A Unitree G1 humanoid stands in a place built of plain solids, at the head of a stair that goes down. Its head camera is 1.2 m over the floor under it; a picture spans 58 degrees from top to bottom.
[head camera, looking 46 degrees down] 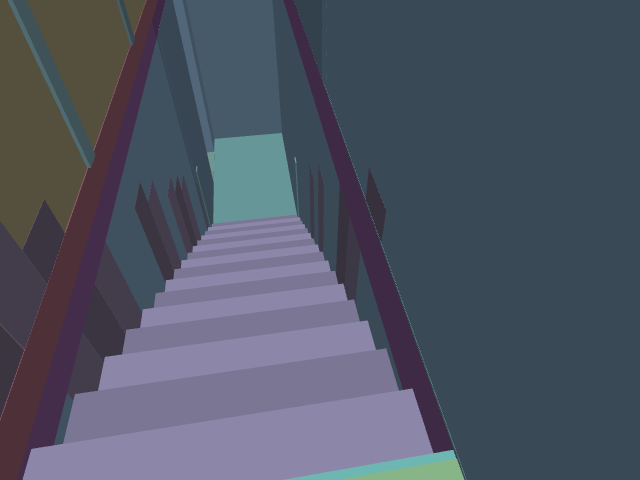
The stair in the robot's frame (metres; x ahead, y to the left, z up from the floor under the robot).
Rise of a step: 0.18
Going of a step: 0.26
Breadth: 1.20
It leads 9 degrees to the left of straight ahead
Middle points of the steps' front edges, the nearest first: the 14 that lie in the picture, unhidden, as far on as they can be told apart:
0.55 0.28 -0.18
0.81 0.32 -0.36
1.06 0.36 -0.54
1.31 0.41 -0.72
1.57 0.45 -0.90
1.82 0.49 -1.08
2.07 0.53 -1.26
2.32 0.57 -1.44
2.58 0.61 -1.62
2.83 0.65 -1.80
3.08 0.69 -1.98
3.34 0.73 -2.17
3.59 0.77 -2.35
3.84 0.81 -2.53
